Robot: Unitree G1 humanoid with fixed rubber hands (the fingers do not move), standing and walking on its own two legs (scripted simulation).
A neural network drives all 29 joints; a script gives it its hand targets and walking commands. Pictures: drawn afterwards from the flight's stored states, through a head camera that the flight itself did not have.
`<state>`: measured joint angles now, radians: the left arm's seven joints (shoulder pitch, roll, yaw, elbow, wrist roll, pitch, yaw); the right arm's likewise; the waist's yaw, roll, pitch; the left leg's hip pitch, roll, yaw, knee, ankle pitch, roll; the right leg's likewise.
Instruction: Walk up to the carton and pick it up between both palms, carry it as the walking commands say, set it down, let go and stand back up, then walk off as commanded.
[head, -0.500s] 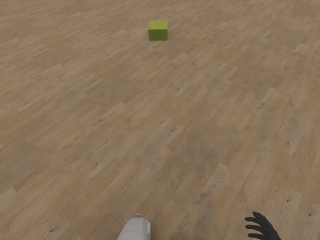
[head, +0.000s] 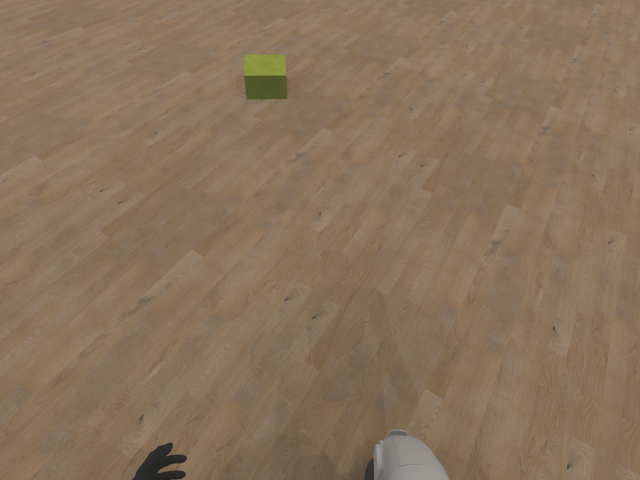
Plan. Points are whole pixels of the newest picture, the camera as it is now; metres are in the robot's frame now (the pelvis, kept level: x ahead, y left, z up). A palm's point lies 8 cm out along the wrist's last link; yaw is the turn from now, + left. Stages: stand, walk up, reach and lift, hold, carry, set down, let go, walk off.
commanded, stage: walk up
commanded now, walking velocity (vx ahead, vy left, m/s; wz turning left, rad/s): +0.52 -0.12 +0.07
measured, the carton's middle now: (265, 76) +2.25 +0.13 -0.71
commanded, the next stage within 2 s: none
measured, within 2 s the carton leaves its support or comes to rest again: neither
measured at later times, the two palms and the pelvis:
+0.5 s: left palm (155, 474) +0.17 +0.22 -0.11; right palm (474, 330) +0.35 -0.28 -0.14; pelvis +0.24 -0.04 +0.00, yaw +0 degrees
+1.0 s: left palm (147, 234) +0.59 +0.32 -0.14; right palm (414, 295) +0.41 -0.18 -0.11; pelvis +0.48 +0.07 +0.00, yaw +0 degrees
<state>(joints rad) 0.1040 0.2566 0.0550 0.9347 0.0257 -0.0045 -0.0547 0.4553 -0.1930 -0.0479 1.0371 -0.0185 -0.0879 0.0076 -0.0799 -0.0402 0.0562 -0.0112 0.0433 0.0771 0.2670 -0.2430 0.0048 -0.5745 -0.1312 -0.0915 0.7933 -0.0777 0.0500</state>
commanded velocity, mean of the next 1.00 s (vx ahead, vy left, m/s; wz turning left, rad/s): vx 0.50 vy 0.06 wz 0.02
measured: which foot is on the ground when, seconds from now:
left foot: down 0.00-0.16, up 0.18-0.68, down 0.70-1.00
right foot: up 0.00-0.14, down 0.16-0.70, up 0.72-1.00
